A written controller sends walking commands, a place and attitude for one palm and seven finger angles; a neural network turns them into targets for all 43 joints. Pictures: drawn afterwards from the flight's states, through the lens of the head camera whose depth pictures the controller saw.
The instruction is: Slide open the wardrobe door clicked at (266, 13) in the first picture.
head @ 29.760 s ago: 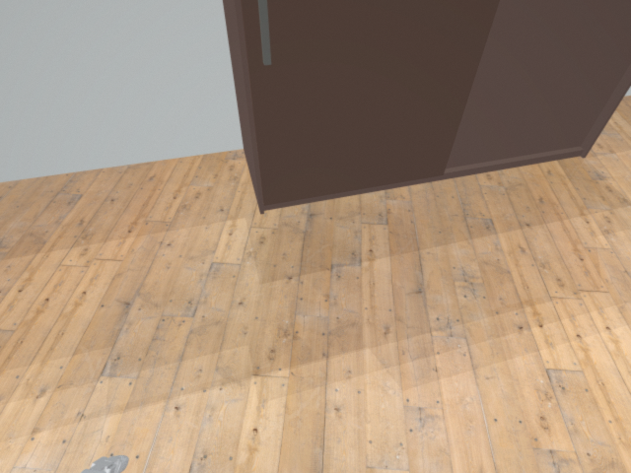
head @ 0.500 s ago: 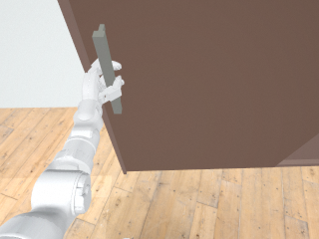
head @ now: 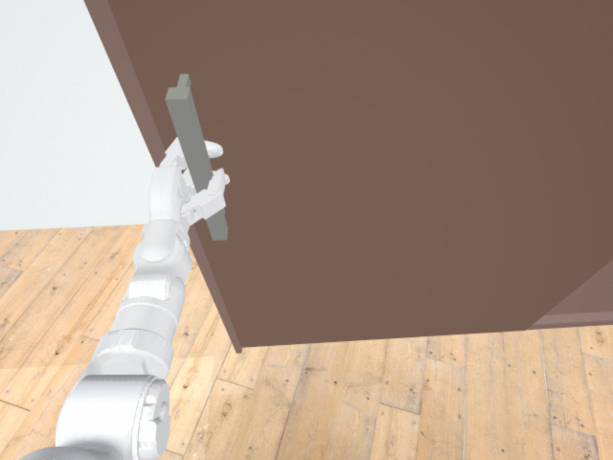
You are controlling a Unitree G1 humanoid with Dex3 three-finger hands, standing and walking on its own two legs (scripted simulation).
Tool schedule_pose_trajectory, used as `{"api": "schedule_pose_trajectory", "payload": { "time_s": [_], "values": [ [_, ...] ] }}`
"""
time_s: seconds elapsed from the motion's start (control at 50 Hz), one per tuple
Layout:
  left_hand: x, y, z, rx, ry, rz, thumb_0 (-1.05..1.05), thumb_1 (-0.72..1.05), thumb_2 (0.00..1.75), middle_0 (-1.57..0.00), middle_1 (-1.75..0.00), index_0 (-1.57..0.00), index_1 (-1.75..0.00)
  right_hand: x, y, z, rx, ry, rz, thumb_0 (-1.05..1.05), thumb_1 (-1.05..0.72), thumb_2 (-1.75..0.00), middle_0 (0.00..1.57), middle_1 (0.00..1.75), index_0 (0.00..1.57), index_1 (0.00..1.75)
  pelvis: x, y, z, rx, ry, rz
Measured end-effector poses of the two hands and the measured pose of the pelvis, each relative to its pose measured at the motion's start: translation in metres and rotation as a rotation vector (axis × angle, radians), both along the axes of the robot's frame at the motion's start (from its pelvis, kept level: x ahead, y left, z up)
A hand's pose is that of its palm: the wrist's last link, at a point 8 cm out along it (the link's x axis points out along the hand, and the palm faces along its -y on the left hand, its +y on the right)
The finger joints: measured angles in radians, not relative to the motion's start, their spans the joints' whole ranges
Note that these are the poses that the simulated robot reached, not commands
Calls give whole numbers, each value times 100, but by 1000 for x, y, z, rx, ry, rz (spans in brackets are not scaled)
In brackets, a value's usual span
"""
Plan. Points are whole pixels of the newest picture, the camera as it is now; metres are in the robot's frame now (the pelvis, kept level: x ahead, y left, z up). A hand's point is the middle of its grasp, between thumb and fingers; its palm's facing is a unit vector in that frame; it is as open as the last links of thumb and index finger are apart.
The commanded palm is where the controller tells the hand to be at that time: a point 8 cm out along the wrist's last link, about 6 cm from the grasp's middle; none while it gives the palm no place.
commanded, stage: tug the door sideways, standing still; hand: left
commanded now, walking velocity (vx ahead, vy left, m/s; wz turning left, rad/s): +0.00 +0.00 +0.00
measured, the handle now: (204, 168) +0.50 +0.13 +0.10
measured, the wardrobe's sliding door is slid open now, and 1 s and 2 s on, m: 0.00 0.03 0.13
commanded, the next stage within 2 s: step sideways, sliding the door along in 0.80 s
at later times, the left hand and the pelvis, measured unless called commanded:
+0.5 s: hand (218, 194) +0.44 +0.10 +0.10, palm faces +0.04 -1.00 +0.00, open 5.9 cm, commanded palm +0.41 +0.11 +0.11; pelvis +0.01 +0.00 +0.00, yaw +3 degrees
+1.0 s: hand (239, 194) +0.44 +0.07 +0.10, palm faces -0.03 -1.00 -0.07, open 6.2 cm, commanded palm +0.43 +0.10 +0.11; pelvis -0.01 +0.01 +0.00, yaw +2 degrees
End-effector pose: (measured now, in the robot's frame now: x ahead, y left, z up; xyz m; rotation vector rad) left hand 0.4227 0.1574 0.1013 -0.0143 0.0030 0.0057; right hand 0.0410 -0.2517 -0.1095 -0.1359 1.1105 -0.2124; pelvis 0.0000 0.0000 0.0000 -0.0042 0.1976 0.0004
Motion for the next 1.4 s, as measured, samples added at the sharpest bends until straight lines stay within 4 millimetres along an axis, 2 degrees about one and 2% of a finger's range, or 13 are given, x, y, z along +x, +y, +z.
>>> {"api": "schedule_pose_trajectory", "payload": {
  "time_s": [0.22, 0.32, 0.42, 0.54, 0.8, 0.94, 1.12, 1.24, 1.32, 1.4],
  "values": [
    [-3, 0, 1, 6, 4, -7, 2, 72, 76, -30, -138, -32, -137, 44, 1, 8, 1, -57, 32, 1, -91, -90, 20, 29, 20, 30, 21, 0, 5, 0, -13, -2],
    [-3, 0, 1, 7, 1, 9, 2, 70, 80, -33, -138, -34, -136, 59, 3, 1, -9, -34, 89, 1, -91, -90, 20, 29, 20, 30, 19, 1, 2, -6, -10, 34],
    [-4, -2, 3, 10, 26, 28, 3, 70, 81, -31, -137, -34, -138, 64, 10, 0, 4, -37, 118, 1, -91, -90, 20, 29, 20, 30, 16, 3, 3, -9, -4, 53],
    [-4, -5, 2, 20, 18, 41, 2, 72, 81, -31, -138, -31, -139, 58, 17, -5, 18, -34, 138, 1, -91, -90, 20, 29, 20, 30, 11, 4, -1, -7, -5, 63],
    [-5, -18, 3, 31, 17, 34, 2, 75, 78, -27, -139, -26, -140, 19, 25, -14, 38, 36, 132, 1, -91, -90, 20, 29, 20, 30, -2, 10, -4, -14, 3, 72],
    [-4, -29, 3, 39, 17, 14, 2, 75, 77, -28, -137, -26, -140, 5, 25, -14, 31, 52, 108, 1, -91, -90, 20, 29, 20, 30, -5, 12, -4, -15, -3, 63],
    [1, -36, 11, 118, 83, -69, 4, 68, 76, -34, -129, -31, -140, 7, 15, -8, -40, -17, -37, 1, -91, -90, 20, 29, 20, 30, -6, 10, 3, -6, -121, -16],
    [0, -45, 14, 121, 124, -30, 5, 69, 77, -34, -127, -31, -140, 13, 5, -16, 0, 2, -9, 1, -91, -90, 20, 29, 20, 30, -3, -14, 6, -15, -188, -25],
    [-1, -52, 14, 131, 117, 9, 5, 69, 80, -35, -128, -29, -140, 23, -17, -23, 4, -5, 17, 1, -91, -90, 20, 30, 20, 30, 2, -39, -1, -15, -222, 4],
    [-2, -58, 14, 129, 125, 34, 5, 70, 82, -33, -128, -28, -140, 38, -47, -15, -52, -18, 32, 1, -91, -90, 20, 30, 20, 30, 5, -53, 4, 5, -222, 27]
  ]
}}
